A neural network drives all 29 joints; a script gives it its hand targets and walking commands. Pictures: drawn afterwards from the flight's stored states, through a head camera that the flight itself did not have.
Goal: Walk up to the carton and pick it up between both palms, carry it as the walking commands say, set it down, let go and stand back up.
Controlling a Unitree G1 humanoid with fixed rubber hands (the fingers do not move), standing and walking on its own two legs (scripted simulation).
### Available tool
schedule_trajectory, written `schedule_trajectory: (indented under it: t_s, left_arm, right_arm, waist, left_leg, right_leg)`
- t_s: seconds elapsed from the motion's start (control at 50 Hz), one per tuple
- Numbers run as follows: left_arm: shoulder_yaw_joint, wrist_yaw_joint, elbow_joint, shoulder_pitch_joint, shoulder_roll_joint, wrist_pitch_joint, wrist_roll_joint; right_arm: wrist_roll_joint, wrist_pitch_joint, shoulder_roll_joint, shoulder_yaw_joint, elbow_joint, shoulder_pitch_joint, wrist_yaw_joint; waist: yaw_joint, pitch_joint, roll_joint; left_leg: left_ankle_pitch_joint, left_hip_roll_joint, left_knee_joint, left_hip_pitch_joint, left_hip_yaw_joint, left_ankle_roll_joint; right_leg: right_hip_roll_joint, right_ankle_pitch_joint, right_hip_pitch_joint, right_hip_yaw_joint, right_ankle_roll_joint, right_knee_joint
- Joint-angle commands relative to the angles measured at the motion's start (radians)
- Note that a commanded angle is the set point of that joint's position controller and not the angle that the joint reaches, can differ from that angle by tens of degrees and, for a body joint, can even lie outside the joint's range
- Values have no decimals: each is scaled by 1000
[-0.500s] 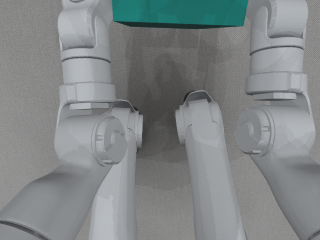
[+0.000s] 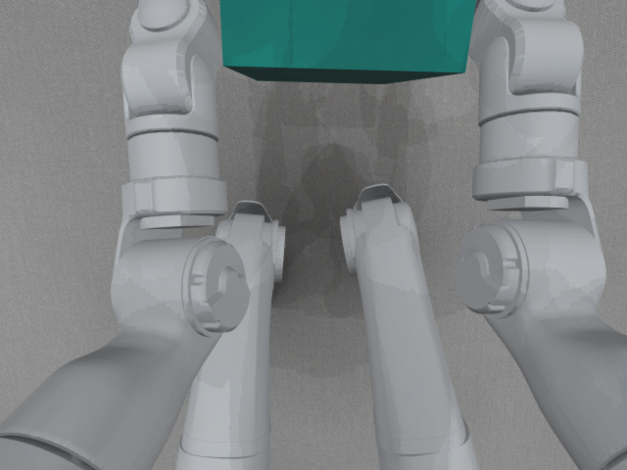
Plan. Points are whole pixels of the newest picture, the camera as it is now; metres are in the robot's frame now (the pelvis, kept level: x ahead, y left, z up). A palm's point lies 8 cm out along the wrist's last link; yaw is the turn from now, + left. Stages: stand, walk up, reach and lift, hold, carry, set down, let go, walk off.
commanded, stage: reach and lift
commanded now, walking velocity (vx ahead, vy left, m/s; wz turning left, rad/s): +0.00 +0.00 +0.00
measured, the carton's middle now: out of the picture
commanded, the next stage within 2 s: none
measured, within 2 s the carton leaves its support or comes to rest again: neither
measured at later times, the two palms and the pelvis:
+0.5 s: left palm out of the picture +0.52 +0.08 -0.03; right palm out of the picture +0.51 -0.19 -0.05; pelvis +0.00 +0.00 +0.05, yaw -1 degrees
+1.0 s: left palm out of the picture +0.50 +0.09 +0.04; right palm out of the picture +0.49 -0.18 +0.02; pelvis +0.01 +0.00 +0.10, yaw -1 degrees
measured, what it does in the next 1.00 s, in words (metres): rises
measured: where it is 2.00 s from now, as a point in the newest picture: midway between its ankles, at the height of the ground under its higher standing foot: (319, 270)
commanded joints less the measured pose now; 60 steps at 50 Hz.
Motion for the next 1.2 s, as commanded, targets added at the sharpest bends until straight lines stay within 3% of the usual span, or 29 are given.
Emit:
schedule_trajectory:
  t_s: [0.0, 0.06, 0.16, 0.28, 0.3, 0.32, 0.34, 0.36, 0.38, 0.4, 0.46, 0.52, 0.56, 0.58, 0.62, 0.64, 0.68, 0.7, 0.72, 0.84, 0.86, 0.96, 1.02, 1.06, 1.08, 1.1, 1.12, 1.14, 1.18]
  left_arm:
    - [-677, -255, 50, -669, -1015, 16, -169]
    - [-727, -256, 36, -702, -1044, 23, -174]
    - [-803, -240, -69, -640, -1057, 18, -236]
    - [-674, -255, 76, -587, -985, 13, -146]
    - [-713, -260, 77, -578, -1045, 4, -157]
    - [-819, -257, -79, -582, -1096, -8, -209]
    - [-740, -255, 50, -573, -1061, 11, -189]
    - [-675, -267, 63, -640, -999, -1, -162]
    - [-738, -267, -23, -626, -1043, -7, -194]
    - [-674, -259, 38, -573, -1027, 1, -147]
    - [-802, -266, 13, -527, -1085, 10, -229]
    - [-784, -257, -50, -631, -1039, 11, -185]
    - [-802, -261, -39, -549, -1095, 15, -233]
    - [-754, -262, 2, -537, -1049, 10, -189]
    - [-834, -259, -92, -595, -1081, -1, -226]
    - [-752, -262, 99, -504, -1079, 13, -173]
    - [-844, -264, -83, -521, -1100, -3, -234]
    - [-783, -259, 14, -453, -1100, 7, -205]
    - [-749, -268, 69, -508, -1051, 8, -164]
    - [-790, -267, 25, -436, -1094, 3, -181]
    - [-857, -260, -15, -475, -1159, -10, -215]
    - [-869, -257, -116, -438, -1042, -13, -187]
    - [-767, -269, 109, -351, -1096, 4, -133]
    - [-952, -266, -185, -384, -1161, -7, -261]
    - [-850, -272, -17, -398, -1097, 6, -205]
    - [-718, -287, 98, -455, -1054, -13, -125]
    - [-989, -277, -209, -452, -1180, -24, -252]
    - [-915, -256, -123, -359, -1089, -2, -211]
    - [-812, -267, 43, -356, -1082, -9, -139]
  right_arm:
    - [200, -56, 1120, 613, -123, -760, 244]
    - [177, -45, 1149, 591, -65, -667, 247]
    - [261, -59, 1127, 708, -256, -704, 255]
    - [206, -50, 1140, 612, -73, -647, 246]
    - [183, -64, 1164, 618, -76, -646, 257]
    - [258, -74, 1224, 742, -261, -673, 244]
    - [208, -53, 1171, 670, -152, -679, 241]
    - [209, -54, 1204, 664, -105, -706, 234]
    - [210, -53, 1234, 678, -156, -631, 225]
    - [193, -50, 1220, 635, -94, -627, 225]
    - [279, -63, 1245, 760, -264, -684, 218]
    - [192, -50, 1196, 631, -80, -529, 235]
    - [283, -59, 1198, 795, -349, -697, 222]
    - [221, -47, 1202, 690, -135, -564, 220]
    - [252, -58, 1236, 751, -225, -589, 223]
    - [168, -55, 1193, 613, -30, -512, 220]
    - [280, -73, 1256, 788, -313, -583, 228]
    - [259, -64, 1212, 749, -246, -579, 231]
    - [213, -59, 1165, 693, -127, -572, 237]
    - [222, -76, 1203, 720, -188, -560, 247]
    - [214, -89, 1244, 726, -187, -526, 245]
    - [269, -77, 1257, 802, -295, -499, 235]
    - [173, -83, 1188, 686, -124, -475, 240]
    - [285, -86, 1275, 867, -408, -470, 225]
    - [191, -68, 1191, 718, -186, -407, 227]
    - [140, -65, 1230, 641, 17, -396, 237]
    - [255, -93, 1322, 840, -352, -414, 230]
    - [282, -67, 1304, 823, -307, -401, 223]
    - [175, -67, 1291, 674, -8, -301, 244]
  waist:
    - [21, -2288, -64]
    - [-41, -2286, -61]
    - [-15, -2583, -3]
    - [47, -2160, -59]
    - [3, -2153, -45]
    - [57, -2470, -26]
    - [-31, -2294, -122]
    - [57, -2212, -112]
    - [-9, -2360, -125]
    - [64, -2255, -103]
    - [45, -2430, -72]
    - [0, -2319, 25]
    - [40, -2500, -83]
    - [52, -2356, -32]
    - [26, -2445, -52]
    - [25, -2105, 0]
    - [44, -2503, -37]
    - [43, -2387, -96]
    - [48, -2212, -19]
    - [41, -2164, -44]
    - [-2, -2270, -62]
    - [90, -2359, -34]
    - [46, -1992, -38]
    - [6, -2491, -66]
    - [-25, -2196, -35]
    - [53, -1909, -25]
    - [-15, -2437, -25]
    - [59, -2351, 6]
    - [54, -1980, -11]
  left_leg:
    - [160, -45, -200, 390, 134, 81]
    - [100, -40, -212, 359, 135, 65]
    - [381, -59, -239, 643, 133, 40]
    - [93, -41, -311, 396, 122, 77]
    - [96, -41, -322, 424, 120, 72]
    - [247, -49, -299, 614, 133, 51]
    - [157, -41, -308, 497, 111, 73]
    - [78, -53, -313, 413, 134, 91]
    - [166, -49, -333, 545, 121, 85]
    - [144, -51, -336, 443, 138, 70]
    - [250, -43, -363, 648, 123, 77]
    - [176, -33, -385, 608, 115, 50]
    - [286, -42, -394, 711, 106, 73]
    - [209, -44, -390, 596, 120, 66]
    - [224, -32, -418, 706, 107, 66]
    - [106, -22, -431, 546, 107, 57]
    - [298, -45, -410, 768, 124, 58]
    - [308, -32, -425, 699, 95, 67]
    - [129, -25, -414, 564, 112, 69]
    - [229, -28, -516, 733, 66, 73]
    - [236, -25, -519, 784, 62, 54]
    - [300, -35, -527, 836, 92, 58]
    - [141, -23, -580, 689, 73, 70]
    - [411, -39, -562, 959, 73, 50]
    - [248, -27, -583, 775, 67, 61]
    - [15, -14, -589, 566, 98, 77]
    - [294, -21, -607, 1005, 66, 63]
    - [390, -34, -606, 994, 65, 57]
    - [152, -11, -660, 776, 77, 74]
  right_leg:
    - [25, 167, 876, -220, -32, -177]
    - [29, 152, 925, -216, -50, -221]
    - [38, 405, 1026, -229, -35, -209]
    - [25, 119, 923, -188, -30, -280]
    - [31, 108, 898, -203, -42, -279]
    - [40, 231, 1131, -186, -42, -306]
    - [33, 183, 1027, -224, -21, -297]
    - [20, 74, 1005, -166, -26, -309]
    - [30, 186, 1114, -202, -22, -322]
    - [22, 163, 1106, -183, -26, -338]
    - [34, 249, 1155, -186, -21, -331]
    - [19, 185, 1051, -181, -54, -347]
    - [40, 249, 1217, -191, -16, -381]
    - [18, 210, 1129, -171, -42, -361]
    - [30, 222, 1209, -180, -30, -388]
    - [9, 114, 1028, -167, -54, -400]
    - [34, 266, 1287, -161, -31, -420]
    - [30, 295, 1167, -201, -23, -383]
    - [5, 107, 1064, -138, -46, -401]
    - [25, 202, 1105, -170, -45, -469]
    - [31, 202, 1177, -182, -49, -483]
    - [28, 278, 1278, -154, -37, -495]
    - [18, 94, 1102, -158, -48, -538]
    - [30, 396, 1477, -149, -37, -569]
    - [16, 263, 1274, -161, -43, -542]
    - [-6, -21, 1130, -104, -56, -589]
    - [32, 268, 1443, -136, -55, -599]
    - [16, 377, 1384, -153, -43, -558]
    - [10, 142, 1203, -133, -56, -616]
